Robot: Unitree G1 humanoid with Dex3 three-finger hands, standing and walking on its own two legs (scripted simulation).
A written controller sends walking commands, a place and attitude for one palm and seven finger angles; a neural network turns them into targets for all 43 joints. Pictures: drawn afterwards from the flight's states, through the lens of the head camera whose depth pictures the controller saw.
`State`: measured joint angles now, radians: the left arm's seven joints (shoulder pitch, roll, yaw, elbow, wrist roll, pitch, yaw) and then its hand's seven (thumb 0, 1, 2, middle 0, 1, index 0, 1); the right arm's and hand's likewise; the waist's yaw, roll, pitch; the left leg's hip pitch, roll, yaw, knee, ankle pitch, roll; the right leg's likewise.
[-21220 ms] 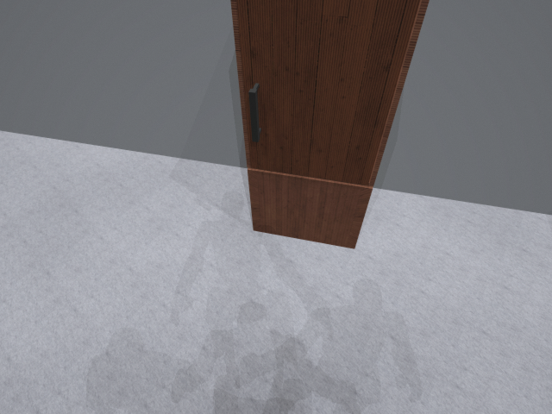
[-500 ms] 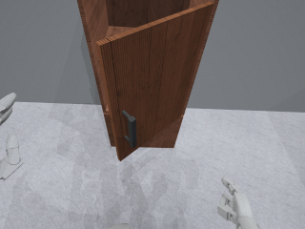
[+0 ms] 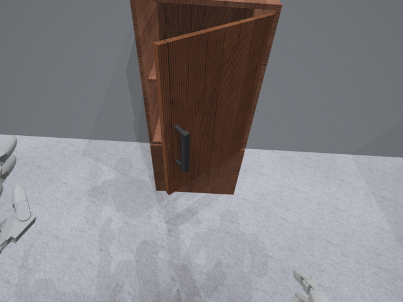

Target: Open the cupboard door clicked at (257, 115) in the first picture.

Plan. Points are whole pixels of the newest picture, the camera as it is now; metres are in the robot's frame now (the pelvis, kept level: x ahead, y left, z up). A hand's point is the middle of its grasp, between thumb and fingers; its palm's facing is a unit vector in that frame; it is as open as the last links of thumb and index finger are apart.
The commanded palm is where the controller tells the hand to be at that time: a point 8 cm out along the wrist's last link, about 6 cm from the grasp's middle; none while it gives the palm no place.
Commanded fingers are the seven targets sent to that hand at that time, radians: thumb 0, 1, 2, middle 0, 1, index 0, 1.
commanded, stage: stop stepping back and stand still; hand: left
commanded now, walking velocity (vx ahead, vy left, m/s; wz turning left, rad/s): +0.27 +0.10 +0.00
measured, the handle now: (181, 149) +0.59 +0.10 -0.09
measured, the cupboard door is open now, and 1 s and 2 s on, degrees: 42 42 42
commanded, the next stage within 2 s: let the arm hang, fingers relaxed in 0.50 s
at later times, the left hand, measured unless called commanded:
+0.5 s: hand (27, 230) +0.17 +0.26 +0.15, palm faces +0.40 -0.79 -0.46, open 7.4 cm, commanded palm +0.12 +0.30 +0.18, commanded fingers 0.00 0.90 0.90 -0.20 -0.30 -0.20 -0.30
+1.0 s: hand out of the picture -0.04 +0.19 -0.17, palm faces +0.00 -0.99 -0.16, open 7.2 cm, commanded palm none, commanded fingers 0.00 0.90 0.90 -0.20 -0.30 -0.20 -0.30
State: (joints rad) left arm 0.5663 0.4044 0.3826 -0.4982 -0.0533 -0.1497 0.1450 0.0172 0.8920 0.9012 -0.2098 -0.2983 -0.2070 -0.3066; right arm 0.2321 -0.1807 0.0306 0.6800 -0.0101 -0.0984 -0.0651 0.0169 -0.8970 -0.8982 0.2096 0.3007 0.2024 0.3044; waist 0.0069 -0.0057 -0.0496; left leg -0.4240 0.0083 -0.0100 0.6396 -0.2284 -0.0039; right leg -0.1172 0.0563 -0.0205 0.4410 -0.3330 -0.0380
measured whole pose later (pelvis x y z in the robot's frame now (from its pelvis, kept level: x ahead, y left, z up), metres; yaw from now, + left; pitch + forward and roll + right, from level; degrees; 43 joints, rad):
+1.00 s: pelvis -0.04 +0.00 +0.01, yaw +1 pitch -1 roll +0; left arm 0.27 0.21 -0.01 1.06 0.02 0.02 -0.01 0.01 0.96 0.90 -0.21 -0.30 -0.20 -0.30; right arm 0.19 -0.25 0.01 1.05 -0.02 0.01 -0.01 0.01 -0.90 -0.90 0.20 0.30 0.20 0.30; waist 0.01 -0.04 0.07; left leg -0.24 -0.02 -0.01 0.43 -0.17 0.02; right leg -0.19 0.02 -0.08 0.42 -0.21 -0.04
